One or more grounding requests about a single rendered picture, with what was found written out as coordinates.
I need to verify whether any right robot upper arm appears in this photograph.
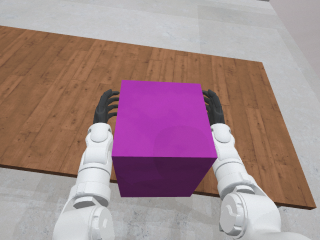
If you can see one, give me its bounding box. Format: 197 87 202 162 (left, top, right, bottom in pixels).
219 192 311 240

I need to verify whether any right robot hand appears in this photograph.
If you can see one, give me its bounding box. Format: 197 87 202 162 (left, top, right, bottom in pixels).
202 89 225 126

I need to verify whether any left robot hand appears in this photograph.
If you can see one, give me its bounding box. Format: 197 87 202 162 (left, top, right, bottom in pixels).
93 89 120 124

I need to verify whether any carton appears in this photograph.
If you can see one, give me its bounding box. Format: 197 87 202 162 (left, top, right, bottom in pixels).
111 80 218 198

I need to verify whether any table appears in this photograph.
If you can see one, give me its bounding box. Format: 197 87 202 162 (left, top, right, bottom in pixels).
0 25 317 232

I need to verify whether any robot right forearm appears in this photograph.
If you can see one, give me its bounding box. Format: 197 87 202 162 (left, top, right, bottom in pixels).
210 123 282 230

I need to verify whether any robot left forearm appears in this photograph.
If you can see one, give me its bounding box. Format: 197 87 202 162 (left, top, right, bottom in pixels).
52 122 114 240

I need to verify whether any left robot upper arm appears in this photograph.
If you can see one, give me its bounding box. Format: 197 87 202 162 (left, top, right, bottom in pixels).
53 205 115 240

